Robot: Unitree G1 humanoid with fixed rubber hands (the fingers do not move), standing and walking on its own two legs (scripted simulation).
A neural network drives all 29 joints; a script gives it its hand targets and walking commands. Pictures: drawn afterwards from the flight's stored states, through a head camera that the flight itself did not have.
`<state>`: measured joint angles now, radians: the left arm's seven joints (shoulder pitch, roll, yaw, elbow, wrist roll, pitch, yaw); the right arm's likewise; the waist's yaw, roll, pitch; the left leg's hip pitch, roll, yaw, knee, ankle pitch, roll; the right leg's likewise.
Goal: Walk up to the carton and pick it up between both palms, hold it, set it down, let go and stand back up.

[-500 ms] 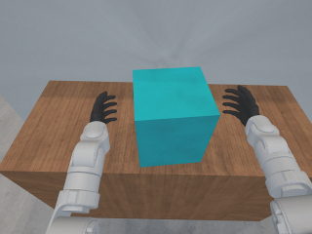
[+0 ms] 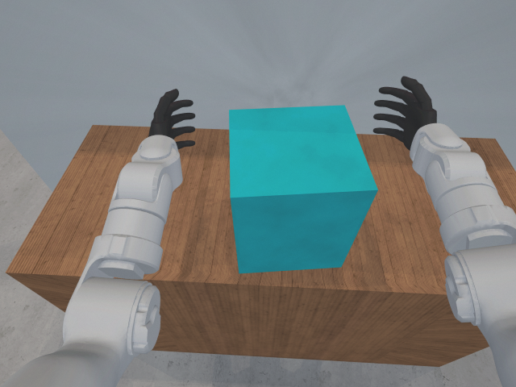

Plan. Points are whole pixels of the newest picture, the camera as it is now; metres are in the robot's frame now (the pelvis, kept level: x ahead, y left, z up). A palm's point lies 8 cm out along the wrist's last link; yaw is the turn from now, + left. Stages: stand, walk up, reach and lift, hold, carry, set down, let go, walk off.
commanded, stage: reach and lift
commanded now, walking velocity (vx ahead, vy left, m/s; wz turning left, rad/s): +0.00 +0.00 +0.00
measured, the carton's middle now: (289, 193) +0.46 -0.03 +0.00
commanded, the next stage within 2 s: none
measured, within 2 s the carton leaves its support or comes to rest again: neither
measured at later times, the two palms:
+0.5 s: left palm (175, 185) +0.42 +0.17 +0.07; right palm (384, 170) +0.45 -0.18 +0.08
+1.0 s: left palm (185, 201) +0.42 +0.16 +0.03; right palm (377, 181) +0.46 -0.18 +0.05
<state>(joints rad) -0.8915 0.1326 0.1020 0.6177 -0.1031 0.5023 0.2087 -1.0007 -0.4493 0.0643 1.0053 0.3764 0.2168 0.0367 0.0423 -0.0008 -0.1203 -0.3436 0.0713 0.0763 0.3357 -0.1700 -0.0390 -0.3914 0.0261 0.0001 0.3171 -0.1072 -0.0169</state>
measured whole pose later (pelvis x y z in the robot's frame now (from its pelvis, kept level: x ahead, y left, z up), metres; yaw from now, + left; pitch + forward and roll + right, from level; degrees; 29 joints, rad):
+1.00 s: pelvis -0.01 -0.01 -0.02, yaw +1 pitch +23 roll +0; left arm -0.96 0.08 0.06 1.34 -0.15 -0.25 0.19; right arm -1.03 -0.30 0.07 1.42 0.32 -0.23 -0.02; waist 0.06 0.01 -0.24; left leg -0.71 0.08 0.04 0.52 -0.21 -0.05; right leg -0.74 0.03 -0.03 0.49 -0.15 -0.03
